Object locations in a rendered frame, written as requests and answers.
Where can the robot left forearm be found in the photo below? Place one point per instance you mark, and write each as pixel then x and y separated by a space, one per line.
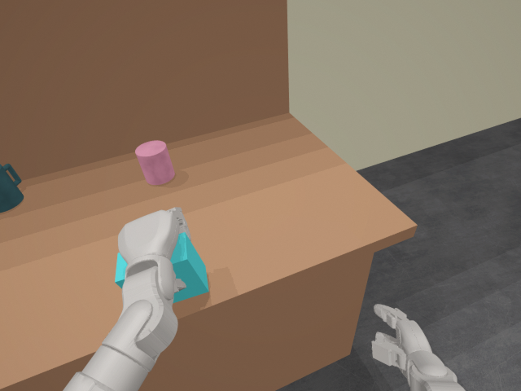
pixel 145 328

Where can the table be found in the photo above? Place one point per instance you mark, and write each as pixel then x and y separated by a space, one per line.
pixel 286 228

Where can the robot right hand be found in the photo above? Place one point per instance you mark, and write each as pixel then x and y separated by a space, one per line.
pixel 409 338

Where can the sponge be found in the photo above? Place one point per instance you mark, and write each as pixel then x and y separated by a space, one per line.
pixel 187 265

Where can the robot right forearm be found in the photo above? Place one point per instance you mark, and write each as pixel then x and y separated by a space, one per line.
pixel 426 372

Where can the robot left hand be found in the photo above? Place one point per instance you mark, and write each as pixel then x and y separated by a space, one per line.
pixel 157 234

